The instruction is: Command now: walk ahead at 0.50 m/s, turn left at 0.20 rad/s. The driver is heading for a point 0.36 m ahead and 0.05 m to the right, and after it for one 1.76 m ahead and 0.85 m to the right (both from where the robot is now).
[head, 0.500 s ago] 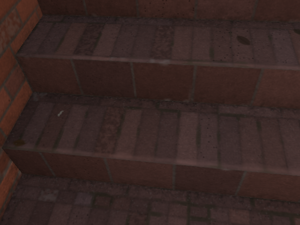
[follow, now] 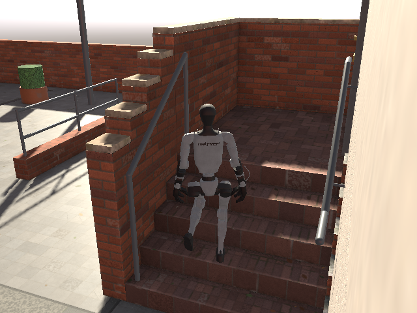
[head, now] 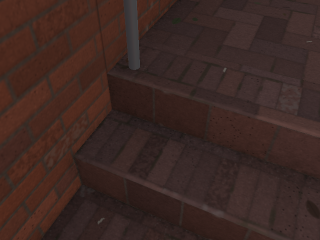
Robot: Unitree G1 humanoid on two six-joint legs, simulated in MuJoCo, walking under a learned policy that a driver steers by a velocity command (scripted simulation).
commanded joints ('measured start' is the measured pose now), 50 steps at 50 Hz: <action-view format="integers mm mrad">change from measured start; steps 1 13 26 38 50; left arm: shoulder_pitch -46 275 46 -270 11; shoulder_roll -176 1 -113 -3 194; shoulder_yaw -50 -5 46 -3 8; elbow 95 182 5 -246 -178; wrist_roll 2 -148 -47 -44 -107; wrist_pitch -62 -129 -28 26 -17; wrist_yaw -9 101 5 1 5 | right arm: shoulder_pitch -44 -594 -305 -102 -253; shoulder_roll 139 172 264 -16 -154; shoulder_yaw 56 135 79 -5 -60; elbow -131 -476 -42 -25 -170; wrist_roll -1 111 29 -48 -51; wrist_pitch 23 16 -69 -85 -80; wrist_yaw -52 -127 -96 -125 -24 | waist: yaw -162 -53 7 -79 129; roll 32 -24 -138 -33 -128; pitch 84 402 -10 36 -154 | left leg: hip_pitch -408 117 448 993 371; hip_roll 109 256 393 543 325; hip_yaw -6 424 164 331 518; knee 176 -519 -1462 -1647 -1308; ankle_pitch -95 -320 -55 -32 32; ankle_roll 14 -149 -52 -14 -204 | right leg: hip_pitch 223 -6 -353 -851 338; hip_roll -205 -248 -189 -194 -60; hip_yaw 335 172 267 317 347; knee -456 -1065 996 1221 171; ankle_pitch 70 366 205 -127 110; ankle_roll -109 -105 -81 -29 -101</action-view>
